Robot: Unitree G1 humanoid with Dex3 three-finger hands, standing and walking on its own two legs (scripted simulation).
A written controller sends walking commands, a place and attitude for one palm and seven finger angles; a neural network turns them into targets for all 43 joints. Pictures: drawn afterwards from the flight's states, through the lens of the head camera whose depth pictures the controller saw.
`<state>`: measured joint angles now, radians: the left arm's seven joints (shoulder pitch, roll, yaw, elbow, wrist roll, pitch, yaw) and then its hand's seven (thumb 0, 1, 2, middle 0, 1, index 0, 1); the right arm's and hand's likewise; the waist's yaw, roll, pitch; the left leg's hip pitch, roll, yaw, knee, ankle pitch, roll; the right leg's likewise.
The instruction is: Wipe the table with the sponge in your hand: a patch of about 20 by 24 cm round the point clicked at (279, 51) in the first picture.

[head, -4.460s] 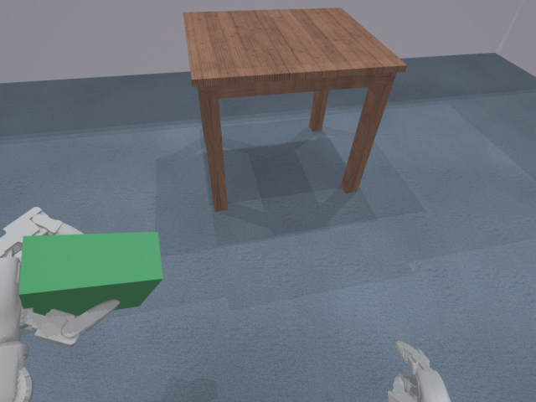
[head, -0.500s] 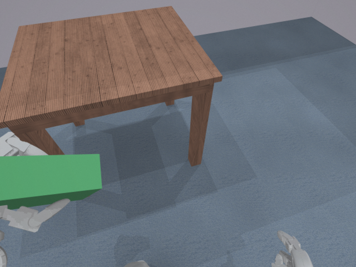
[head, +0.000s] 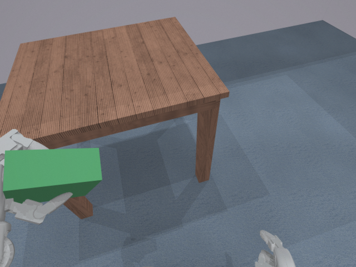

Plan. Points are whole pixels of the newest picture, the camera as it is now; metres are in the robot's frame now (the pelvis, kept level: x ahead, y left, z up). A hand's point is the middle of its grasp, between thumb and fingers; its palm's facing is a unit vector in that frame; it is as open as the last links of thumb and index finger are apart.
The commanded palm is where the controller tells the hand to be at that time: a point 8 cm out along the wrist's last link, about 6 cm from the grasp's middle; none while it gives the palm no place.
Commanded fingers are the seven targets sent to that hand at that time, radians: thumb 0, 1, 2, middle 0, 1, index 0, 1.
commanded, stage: take the last steps up to it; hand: left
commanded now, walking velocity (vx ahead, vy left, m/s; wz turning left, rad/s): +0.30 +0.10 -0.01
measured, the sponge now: (66, 176) +0.23 +0.21 +0.15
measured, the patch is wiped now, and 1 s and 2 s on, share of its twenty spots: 0.00 0.00 0.00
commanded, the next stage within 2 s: come to a stop and stand still in 1.14 s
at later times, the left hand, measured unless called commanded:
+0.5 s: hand (49, 118) +0.33 +0.27 +0.18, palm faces +0.40 -0.82 -0.40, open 9.9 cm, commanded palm +0.27 +0.31 +0.19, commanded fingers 0.00 0.10 1.30 -1.20 -1.60 -1.20 -1.60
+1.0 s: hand (90, 95) +0.41 +0.22 +0.18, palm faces +0.32 -0.82 -0.47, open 9.9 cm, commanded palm +0.35 +0.28 +0.19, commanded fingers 0.00 0.10 1.30 -1.20 -1.60 -1.20 -1.60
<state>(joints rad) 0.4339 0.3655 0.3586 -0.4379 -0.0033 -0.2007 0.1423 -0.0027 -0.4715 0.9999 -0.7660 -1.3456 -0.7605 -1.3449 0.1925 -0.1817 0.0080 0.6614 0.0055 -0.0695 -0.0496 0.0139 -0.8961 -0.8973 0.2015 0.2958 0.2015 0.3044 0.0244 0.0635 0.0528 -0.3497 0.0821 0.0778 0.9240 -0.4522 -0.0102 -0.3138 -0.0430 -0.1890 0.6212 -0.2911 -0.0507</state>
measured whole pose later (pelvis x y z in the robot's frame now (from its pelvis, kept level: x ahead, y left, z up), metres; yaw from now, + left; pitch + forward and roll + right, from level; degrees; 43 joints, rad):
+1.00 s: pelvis +0.19 +0.00 +0.02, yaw -2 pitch +0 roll +3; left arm 0.51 0.37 0.34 -0.52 -0.01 -0.23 0.15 0.00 -0.47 1.01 -0.76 -1.35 -0.76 -1.35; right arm 0.19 -0.27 -0.06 0.59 0.00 -0.05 -0.06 0.02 -0.90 -0.90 0.19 0.29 0.19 0.30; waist -0.01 -0.03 0.09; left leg -0.43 0.07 0.12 0.69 -0.28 -0.02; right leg -0.17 -0.06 -0.16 0.48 -0.31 -0.05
